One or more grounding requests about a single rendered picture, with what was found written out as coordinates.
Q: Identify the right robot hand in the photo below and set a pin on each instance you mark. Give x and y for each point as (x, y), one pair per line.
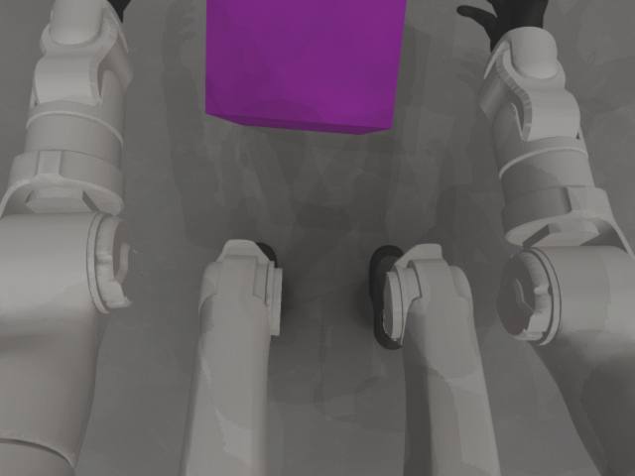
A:
(511, 14)

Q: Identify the left robot forearm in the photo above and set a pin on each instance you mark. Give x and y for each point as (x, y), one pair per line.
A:
(76, 119)

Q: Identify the left robot upper arm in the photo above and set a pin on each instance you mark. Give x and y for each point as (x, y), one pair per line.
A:
(62, 275)

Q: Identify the right robot forearm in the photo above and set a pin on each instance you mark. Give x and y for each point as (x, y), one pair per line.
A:
(542, 161)

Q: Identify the carton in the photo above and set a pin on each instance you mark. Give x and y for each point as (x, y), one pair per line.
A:
(315, 65)

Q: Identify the robot left shin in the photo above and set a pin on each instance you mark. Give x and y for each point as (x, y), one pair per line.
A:
(210, 276)

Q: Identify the left robot hand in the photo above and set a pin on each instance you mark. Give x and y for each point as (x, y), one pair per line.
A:
(119, 6)

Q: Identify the right robot upper arm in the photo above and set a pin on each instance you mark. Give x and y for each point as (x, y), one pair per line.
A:
(575, 305)

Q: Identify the robot right thigh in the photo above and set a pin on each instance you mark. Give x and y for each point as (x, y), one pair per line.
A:
(449, 429)

